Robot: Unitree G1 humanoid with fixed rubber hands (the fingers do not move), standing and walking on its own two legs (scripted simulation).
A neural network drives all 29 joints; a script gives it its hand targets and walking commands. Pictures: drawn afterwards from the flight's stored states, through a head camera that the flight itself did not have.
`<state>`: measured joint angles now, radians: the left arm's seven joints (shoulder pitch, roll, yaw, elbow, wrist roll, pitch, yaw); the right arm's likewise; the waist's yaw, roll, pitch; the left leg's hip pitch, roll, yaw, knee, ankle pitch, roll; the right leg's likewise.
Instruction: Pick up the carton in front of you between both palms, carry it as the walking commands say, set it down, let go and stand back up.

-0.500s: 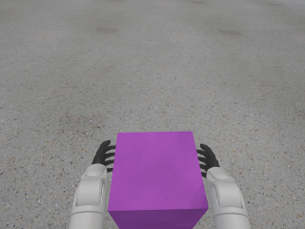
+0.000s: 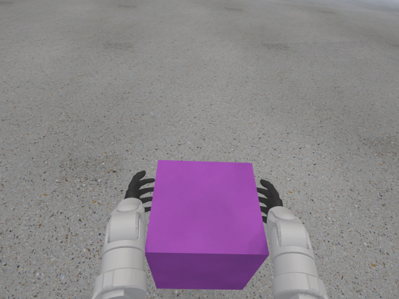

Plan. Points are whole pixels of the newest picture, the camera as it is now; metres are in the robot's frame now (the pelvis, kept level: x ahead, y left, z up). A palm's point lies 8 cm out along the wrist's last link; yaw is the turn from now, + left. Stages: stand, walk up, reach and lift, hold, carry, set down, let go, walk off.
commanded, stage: set down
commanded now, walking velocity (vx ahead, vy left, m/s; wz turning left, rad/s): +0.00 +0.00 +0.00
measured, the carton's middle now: (202, 228) +0.31 +0.01 -0.04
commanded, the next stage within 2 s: none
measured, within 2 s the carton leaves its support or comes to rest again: neither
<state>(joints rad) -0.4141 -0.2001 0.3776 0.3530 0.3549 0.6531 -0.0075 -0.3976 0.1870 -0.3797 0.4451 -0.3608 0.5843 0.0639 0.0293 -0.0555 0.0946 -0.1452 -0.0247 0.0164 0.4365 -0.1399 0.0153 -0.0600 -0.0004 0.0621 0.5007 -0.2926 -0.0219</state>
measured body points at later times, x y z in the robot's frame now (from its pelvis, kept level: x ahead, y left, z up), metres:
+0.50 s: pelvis -0.03 -0.02 -0.09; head +0.18 +0.00 +0.31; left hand +0.36 +0.15 -0.17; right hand +0.38 -0.15 -0.18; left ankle +0.08 +0.11 -0.74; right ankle +0.01 -0.13 -0.74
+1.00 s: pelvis -0.04 -0.03 -0.22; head +0.21 -0.01 +0.15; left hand +0.39 +0.16 -0.31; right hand +0.43 -0.14 -0.32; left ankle +0.07 +0.11 -0.74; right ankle +0.00 -0.13 -0.74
